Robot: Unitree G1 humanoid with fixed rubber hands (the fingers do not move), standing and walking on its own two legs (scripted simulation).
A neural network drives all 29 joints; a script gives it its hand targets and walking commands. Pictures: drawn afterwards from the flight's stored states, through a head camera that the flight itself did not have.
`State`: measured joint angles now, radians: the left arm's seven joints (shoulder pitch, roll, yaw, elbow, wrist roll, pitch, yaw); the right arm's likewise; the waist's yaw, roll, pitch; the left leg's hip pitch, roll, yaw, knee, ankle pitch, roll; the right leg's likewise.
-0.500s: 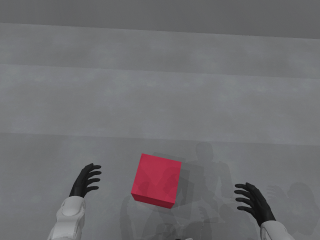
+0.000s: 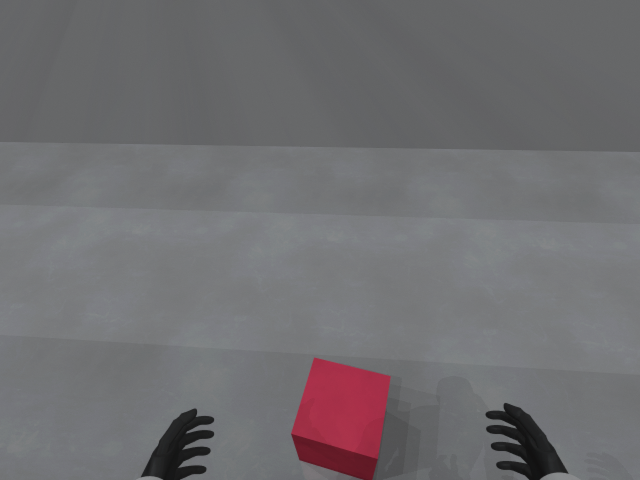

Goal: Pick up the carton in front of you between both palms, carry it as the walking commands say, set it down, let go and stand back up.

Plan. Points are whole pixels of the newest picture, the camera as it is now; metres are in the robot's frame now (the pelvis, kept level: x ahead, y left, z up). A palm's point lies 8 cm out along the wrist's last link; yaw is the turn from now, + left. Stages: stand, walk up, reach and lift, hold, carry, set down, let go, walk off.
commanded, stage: let go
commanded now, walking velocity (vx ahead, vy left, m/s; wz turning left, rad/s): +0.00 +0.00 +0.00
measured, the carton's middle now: (343, 420) +0.41 +0.01 -0.65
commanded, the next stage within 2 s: stand in 0.14 s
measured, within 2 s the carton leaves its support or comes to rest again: neither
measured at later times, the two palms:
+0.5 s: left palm out of the picture +0.13 +0.29 -0.08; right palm out of the picture +0.16 -0.28 -0.09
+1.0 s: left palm out of the picture +0.12 +0.30 -0.09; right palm out of the picture +0.14 -0.30 -0.10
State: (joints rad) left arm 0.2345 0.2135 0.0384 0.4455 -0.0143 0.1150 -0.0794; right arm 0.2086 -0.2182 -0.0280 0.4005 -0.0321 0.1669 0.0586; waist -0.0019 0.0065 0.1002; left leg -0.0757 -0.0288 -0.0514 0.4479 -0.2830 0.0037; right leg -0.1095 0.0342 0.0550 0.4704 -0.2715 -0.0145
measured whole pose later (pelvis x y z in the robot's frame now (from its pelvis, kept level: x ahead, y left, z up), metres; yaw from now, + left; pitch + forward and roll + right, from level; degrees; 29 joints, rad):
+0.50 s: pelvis +0.02 +0.00 +0.00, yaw +0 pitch +0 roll +0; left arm 0.22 0.34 0.06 0.69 0.04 0.01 0.01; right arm 0.17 -0.33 -0.04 0.72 -0.04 0.01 -0.02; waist 0.01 0.02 0.01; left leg -0.19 -0.02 -0.05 0.52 -0.33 0.00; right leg -0.21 0.04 0.04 0.53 -0.31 -0.02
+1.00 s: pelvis +0.02 +0.00 +0.00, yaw +1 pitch -1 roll +0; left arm 0.18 0.34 0.04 0.85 0.02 0.00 0.02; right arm 0.14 -0.36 -0.01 0.89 -0.03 -0.01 -0.03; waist 0.00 0.01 0.01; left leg -0.11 -0.02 -0.06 0.42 -0.28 0.00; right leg -0.14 0.03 0.04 0.43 -0.27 -0.02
